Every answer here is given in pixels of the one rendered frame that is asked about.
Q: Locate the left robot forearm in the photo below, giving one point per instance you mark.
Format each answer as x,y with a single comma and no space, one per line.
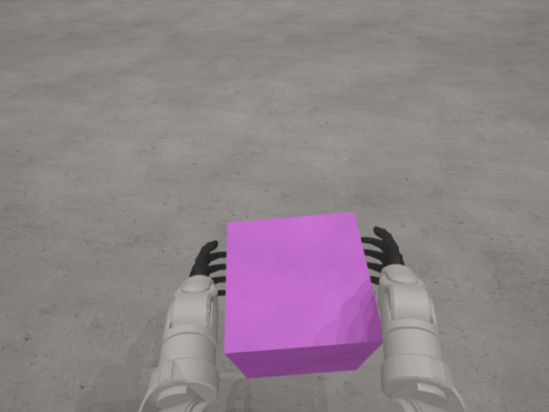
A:
186,369

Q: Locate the carton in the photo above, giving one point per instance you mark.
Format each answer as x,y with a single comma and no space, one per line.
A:
299,297

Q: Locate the right robot hand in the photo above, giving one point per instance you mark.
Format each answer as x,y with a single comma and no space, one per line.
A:
390,254

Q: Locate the right robot forearm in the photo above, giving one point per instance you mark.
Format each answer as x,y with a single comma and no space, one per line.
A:
414,364

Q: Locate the left robot hand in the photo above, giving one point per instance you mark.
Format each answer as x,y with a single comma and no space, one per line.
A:
203,260

